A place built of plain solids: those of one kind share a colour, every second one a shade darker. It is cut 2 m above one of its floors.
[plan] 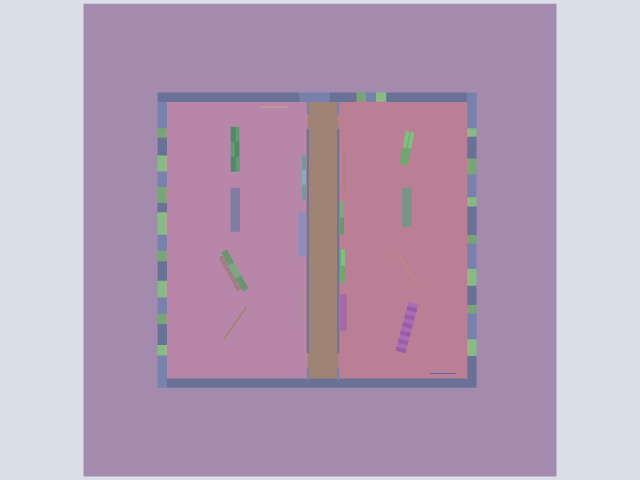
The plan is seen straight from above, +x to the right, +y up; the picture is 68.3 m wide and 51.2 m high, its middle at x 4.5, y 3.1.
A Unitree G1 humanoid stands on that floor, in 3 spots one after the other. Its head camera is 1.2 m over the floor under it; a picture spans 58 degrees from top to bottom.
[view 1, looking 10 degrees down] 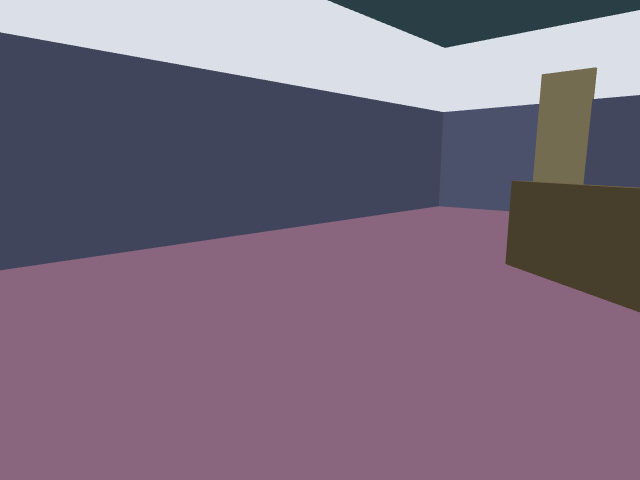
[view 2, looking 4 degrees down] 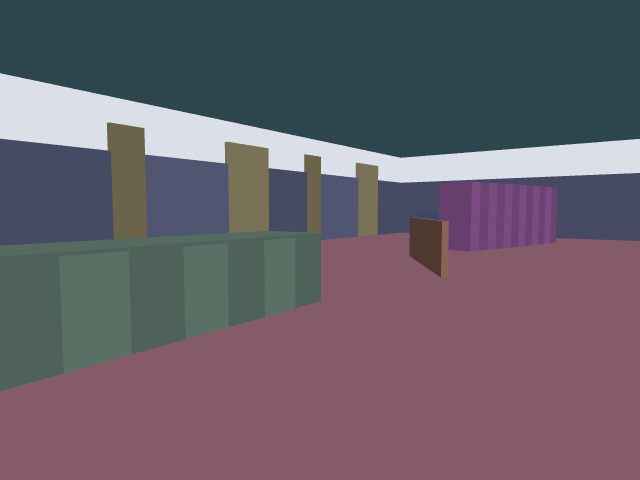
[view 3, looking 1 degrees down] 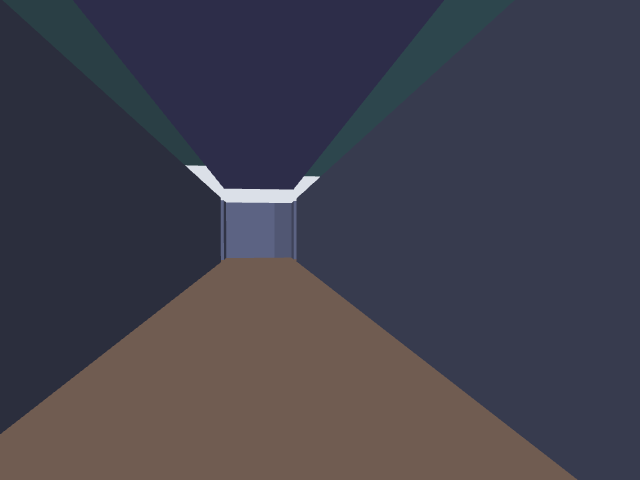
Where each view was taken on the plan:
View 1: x -0.46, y -5.72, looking -137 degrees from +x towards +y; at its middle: floor_study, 6.91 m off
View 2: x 9.94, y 8.98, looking -53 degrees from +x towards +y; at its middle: counter_issue_sto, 5.62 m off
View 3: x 4.82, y -2.82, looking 82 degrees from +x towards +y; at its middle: wall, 10.98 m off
